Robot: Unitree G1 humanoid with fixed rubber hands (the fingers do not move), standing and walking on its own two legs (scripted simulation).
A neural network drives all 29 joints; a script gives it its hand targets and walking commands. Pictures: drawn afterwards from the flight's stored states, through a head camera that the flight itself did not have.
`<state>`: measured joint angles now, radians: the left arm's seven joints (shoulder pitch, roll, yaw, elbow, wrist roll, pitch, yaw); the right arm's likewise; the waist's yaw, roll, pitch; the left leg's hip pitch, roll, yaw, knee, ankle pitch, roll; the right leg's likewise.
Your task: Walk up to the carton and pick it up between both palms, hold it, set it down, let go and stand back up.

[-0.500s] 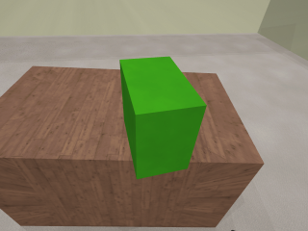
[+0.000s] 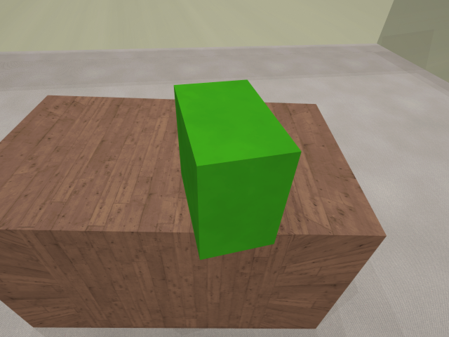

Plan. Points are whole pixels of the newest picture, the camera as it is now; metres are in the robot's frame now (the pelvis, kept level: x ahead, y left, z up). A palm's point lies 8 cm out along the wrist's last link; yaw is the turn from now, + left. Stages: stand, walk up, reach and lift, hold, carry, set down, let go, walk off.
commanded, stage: stand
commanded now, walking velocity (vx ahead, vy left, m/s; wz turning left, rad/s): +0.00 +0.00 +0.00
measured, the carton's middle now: (224, 165) +0.51 +0.05 +0.05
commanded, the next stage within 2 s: none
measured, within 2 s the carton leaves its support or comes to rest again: neither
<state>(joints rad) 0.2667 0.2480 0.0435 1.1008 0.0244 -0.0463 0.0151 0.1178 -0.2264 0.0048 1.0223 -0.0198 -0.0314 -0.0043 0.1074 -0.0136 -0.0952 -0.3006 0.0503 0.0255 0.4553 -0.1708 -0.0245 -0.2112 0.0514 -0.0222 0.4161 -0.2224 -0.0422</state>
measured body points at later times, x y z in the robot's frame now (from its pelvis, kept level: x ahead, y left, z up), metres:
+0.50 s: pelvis +0.00 +0.00 +0.00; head -0.01 +0.01 +0.45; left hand +0.00 +0.27 -0.15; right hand +0.14 -0.24 -0.13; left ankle +0.04 +0.13 -0.74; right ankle +0.00 -0.10 -0.74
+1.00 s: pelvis +0.00 +0.00 +0.00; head -0.01 +0.00 +0.45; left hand +0.00 +0.27 -0.15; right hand +0.14 -0.24 -0.13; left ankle +0.04 +0.13 -0.74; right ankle +0.00 -0.10 -0.74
